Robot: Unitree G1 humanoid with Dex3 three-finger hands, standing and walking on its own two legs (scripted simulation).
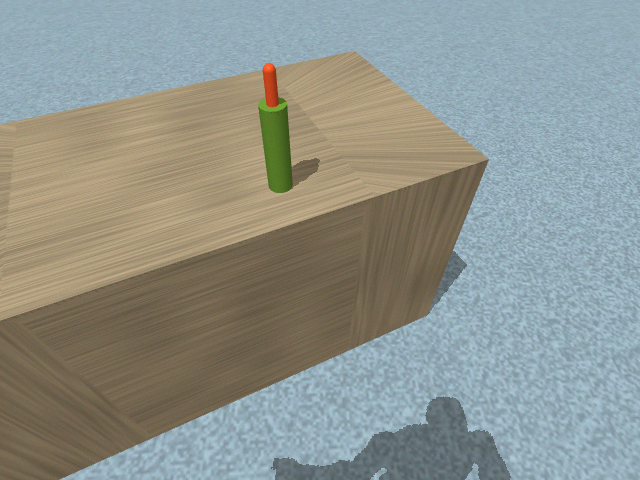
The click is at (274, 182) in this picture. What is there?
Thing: necked bottle
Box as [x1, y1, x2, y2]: [258, 63, 292, 192]
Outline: 267,63 263,67 266,97 258,103 268,184 271,190 275,192 284,192 288,190 292,185 286,102 285,100 277,96 275,68 272,64
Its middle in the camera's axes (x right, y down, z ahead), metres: -0.08 -0.21 +0.75
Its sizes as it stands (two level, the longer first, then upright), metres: 0.052 0.052 0.263
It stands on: a support 0.70 m high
